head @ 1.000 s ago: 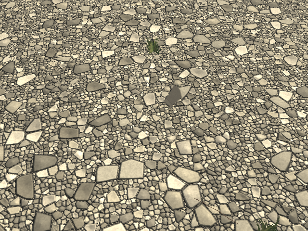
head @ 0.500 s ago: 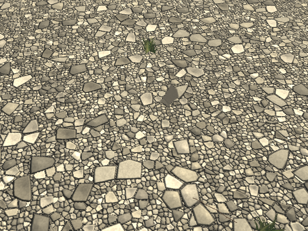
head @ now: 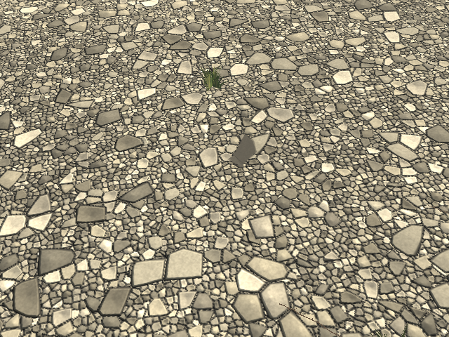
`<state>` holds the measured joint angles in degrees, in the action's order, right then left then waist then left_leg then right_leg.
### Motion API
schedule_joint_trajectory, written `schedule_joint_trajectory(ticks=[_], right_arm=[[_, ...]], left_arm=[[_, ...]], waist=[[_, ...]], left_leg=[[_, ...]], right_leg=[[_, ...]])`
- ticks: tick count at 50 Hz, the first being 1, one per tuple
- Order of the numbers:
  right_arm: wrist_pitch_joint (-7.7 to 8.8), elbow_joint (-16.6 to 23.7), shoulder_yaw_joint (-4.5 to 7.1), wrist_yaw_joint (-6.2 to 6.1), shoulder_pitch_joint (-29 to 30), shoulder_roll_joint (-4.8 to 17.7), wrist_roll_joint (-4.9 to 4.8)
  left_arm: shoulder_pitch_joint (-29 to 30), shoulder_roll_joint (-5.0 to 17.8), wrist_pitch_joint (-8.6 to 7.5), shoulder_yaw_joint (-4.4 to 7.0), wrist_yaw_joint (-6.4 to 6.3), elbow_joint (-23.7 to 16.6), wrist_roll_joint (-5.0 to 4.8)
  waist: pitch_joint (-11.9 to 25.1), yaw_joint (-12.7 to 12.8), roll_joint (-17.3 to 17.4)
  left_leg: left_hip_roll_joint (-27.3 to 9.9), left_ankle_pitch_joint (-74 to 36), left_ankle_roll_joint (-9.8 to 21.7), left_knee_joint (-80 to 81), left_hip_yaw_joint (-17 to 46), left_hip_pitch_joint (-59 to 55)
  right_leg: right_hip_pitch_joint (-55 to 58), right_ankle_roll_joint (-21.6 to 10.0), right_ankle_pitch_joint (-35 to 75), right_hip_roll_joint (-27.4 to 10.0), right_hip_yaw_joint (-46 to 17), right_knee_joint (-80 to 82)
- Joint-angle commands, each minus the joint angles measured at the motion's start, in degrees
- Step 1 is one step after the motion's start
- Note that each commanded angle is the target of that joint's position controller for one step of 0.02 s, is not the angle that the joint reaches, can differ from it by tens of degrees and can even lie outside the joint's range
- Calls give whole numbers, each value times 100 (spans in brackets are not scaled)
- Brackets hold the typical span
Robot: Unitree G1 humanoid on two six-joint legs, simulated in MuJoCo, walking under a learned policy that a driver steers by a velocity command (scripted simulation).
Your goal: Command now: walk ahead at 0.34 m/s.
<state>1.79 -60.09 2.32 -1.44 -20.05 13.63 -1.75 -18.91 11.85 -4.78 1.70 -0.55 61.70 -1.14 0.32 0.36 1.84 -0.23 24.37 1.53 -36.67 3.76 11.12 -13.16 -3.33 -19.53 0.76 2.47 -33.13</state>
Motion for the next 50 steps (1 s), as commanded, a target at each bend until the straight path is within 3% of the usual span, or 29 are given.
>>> schedule_joint_trajectory(ticks=[1, 2, 3, 6, 8, 11, 13, 17, 18, 20, 21, 22, 23, 24, 25, 26, 27, 29, 31, 34, 36, 38, 40, 41, 42, 43, 45, 47, 50], right_arm=[[321, 836, 40, 6, 1028, 392, -76], [382, 810, 49, 55, 980, 457, -133], [425, 707, 50, 101, 875, 429, -102], [476, 722, 162, 184, 1131, 554, 38], [430, 806, 115, 245, 1361, 301, 49], [404, 1169, -4, 274, 2224, 76, 43], [402, 1319, -39, 310, 2600, 109, 17], [429, 1498, -9, 382, 2724, 341, 23], [442, 1435, 58, 379, 2419, 507, 42], [456, 962, 249, 334, 990, 873, 88], [432, 777, 319, 272, 283, 1165, 184], [351, 682, 332, 245, -60, 1517, 344], [310, 628, 240, 291, -190, 1174, 270], [298, 738, 184, 309, 523, 970, 149], [307, 861, 94, 296, 1181, 678, 118], [346, 892, -2, 309, 1516, 444, 144], [379, 847, -27, 312, 1671, 384, 218], [385, 731, -34, 321, 1802, 410, 343], [373, 663, -16, 264, 1802, 529, 398], [241, 600, 55, 162, 1648, 809, 256], [131, 588, 161, 104, 1593, 1117, 90], [82, 603, 165, 42, 1560, 1023, 23], [84, 664, 115, 13, 1601, 773, -39], [119, 777, 59, 17, 1730, 537, -43], [203, 949, 32, 26, 1946, 362, -34], [282, 987, 95, 50, 1984, 580, 34], [335, 732, 179, 143, 1497, 718, 18], [356, 721, 196, 167, 1682, 632, 63], [334, 785, 142, 207, 2027, 365, 84]], left_arm=[[-1763, 1266, -168, 237, 104, 272, 128], [-1230, 903, -222, 141, 102, 85, 103], [-946, 741, -244, 93, 123, -38, 81], [-1003, 416, -152, -24, 130, -82, 99], [-1271, 481, -76, -32, 62, -56, 127], [-1218, 718, -9, -7, -43, -175, 152], [-1313, 853, -8, 30, -74, -183, 128], [-1274, 915, 50, 83, -95, -123, 81], [-1161, 967, 70, 107, -100, -154, 94], [-862, 971, 131, 114, -98, -273, 107], [-890, 883, 116, 69, -73, -391, 180], [-1843, 139, 79, -127, -14, -323, 269], [-2120, 213, -2, -100, 8, -98, 69], [-1538, 604, -26, 14, 13, -268, -61], [-947, 665, 3, 38, -42, -443, -65], [-674, 678, 72, 85, -117, -474, 10], [-732, 601, 169, 115, -171, -493, 73], [-878, 311, 325, 84, -226, -488, 95], [-686, 233, 406, 54, -287, -577, 116], [-357, 456, 547, 100, -270, -634, 132], [-167, 652, 552, 171, -225, -691, 178], [-89, 659, 458, 196, -189, -692, 187], [-323, 567, 328, 189, -165, -543, 174], [-602, 837, 264, 255, -185, -454, 168], [-1044, 1251, 198, 388, -160, -298, 94], [-875, 1297, 80, 394, -143, -358, 157], [-324, 881, -101, 308, -102, -544, 125], [-319, 772, -135, 287, -67, -561, 46], [-590, 742, -112, 286, -68, -469, 86]], waist=[[-487, 576, -1641], [-916, 338, -1028], [-920, 239, -792], [-703, 246, -725], [-587, 295, -748], [-764, 405, -646], [-852, 466, -751], [-802, 221, -868], [-521, 12, -963], [356, -713, -955], [954, -924, -601], [2017, -431, 1033], [2827, -532, 1035], [1866, -394, 647], [1059, -233, 242], [643, -80, -103], [527, 112, -20], [392, 345, 218], [419, 367, 389], [619, 245, 369], [277, 246, 569], [-67, 310, 496], [-293, 453, 32], [-377, 489, -674], [-529, 586, -1757], [-734, 512, -1788], [-499, 103, -1096], [-370, 121, -761], [-277, 233, -770]], left_leg=[[214, 771, 104, -2611, 57, 3410], [-119, 265, 222, -3121, 218, 3742], [-311, -300, 304, -3151, 142, 3778], [-565, -1252, 254, -2430, -181, 3505], [-520, -1507, 98, -2013, -406, 3451], [-368, -2064, -83, -729, -596, 3073], [-228, -2400, -109, -110, -725, 2640], [-19, -2654, 105, 577, -651, 1868], [98, -2650, 207, 615, -634, 1442], [299, -3151, 469, 868, -689, -186], [-407, -4648, 712, 625, -76, -1676], [-2185, -6655, 1794, 313, 1924, -3632], [-2476, -6268, 2213, 979, 3030, -3531], [-2160, -5441, 1945, 1282, 2226, -2441], [-1851, -4933, 1648, 1517, 1548, -1479], [-1619, -4876, 1485, 1761, 1089, -602], [-1430, -4708, 1360, 1913, 754, 49], [-1167, -4512, 1302, 2143, 311, 887], [-1092, -4287, 1347, 2196, 149, 1082], [-1098, -1448, 1235, 2513, 364, 1175], [-1120, 755, 1063, 2878, 711, 1560], [-1198, 1468, 945, 2932, 956, 1654], [-945, 1370, 746, 2382, 758, 1740], [-484, 957, 495, 1405, 196, 2207], [314, 323, 182, -147, -808, 2970], [131, 243, 255, -1080, -356, 3436], [-139, -438, 316, -1586, -72, 3619], [-333, -1037, 230, -1468, -110, 3635], [-321, -1667, -2, -918, -375, 3171]], right_leg=[[1908, -1325, -1566, -2459, -4632, 2591], [1701, -1218, -1415, -2338, -4079, 2536], [1670, -994, -1028, -2000, -3314, 2525], [1813, -553, 1170, -1382, -1758, 2529], [1850, -591, 2127, -1261, -1305, 2495], [1308, -621, 2248, -1152, -940, 2698], [1045, -644, 2123, -1149, -807, 2842], [1266, -438, 3953, -1271, -542, 2273], [1430, -329, 4730, -1286, -513, 1896], [1398, -27, 5652, -1009, -351, 381], [448, 190, 4339, -740, -300, -871], [-1314, 530, -686, 203, -178, -3318], [-1479, 568, -1995, 470, -1165, -4519], [-1740, 532, -1707, 102, -1122, -4644], [-1846, 529, -1307, -195, -810, -4340], [-1600, 566, -1030, -391, -724, -3979], [-1084, 563, -789, -564, -752, -3551], [-352, 574, -645, -571, -614, -2665], [-101, 605, -610, -530, -506, -1641], [345, 529, 375, -454, -358, -720], [426, 379, 445, -228, -34, -633], [337, 136, 41, -248, -4, -372], [561, -200, -253, -393, -235, 608], [793, -524, -1032, -990, -1132, 1407], [1015, -1006, -2343, -1853, -2741, 2483], [1044, -1185, -2146, -2265, -3544, 2769], [1335, -842, -1131, -1906, -2777, 2597], [1543, -635, -183, -1726, -2145, 2637], [1356, -601, 760, -1424, -1383, 2682]])
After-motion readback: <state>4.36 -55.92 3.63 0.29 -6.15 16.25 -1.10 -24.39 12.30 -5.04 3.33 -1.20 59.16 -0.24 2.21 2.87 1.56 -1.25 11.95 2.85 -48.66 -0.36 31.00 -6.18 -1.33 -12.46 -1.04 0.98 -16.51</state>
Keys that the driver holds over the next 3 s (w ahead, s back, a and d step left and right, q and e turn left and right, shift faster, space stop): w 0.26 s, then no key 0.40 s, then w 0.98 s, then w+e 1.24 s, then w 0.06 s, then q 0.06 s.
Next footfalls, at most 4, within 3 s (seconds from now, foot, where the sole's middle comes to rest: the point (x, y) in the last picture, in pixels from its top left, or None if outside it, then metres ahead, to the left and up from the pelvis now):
0.42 left None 0.37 0.12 -0.76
0.80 right None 0.33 -0.09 -0.76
1.24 left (185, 320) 0.59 0.19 -0.76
1.78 right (252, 226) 0.93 -0.03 -0.76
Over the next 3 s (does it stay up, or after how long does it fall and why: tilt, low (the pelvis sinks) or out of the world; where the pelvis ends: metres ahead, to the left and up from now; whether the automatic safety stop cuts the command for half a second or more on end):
stays up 1.34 -0.14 0.01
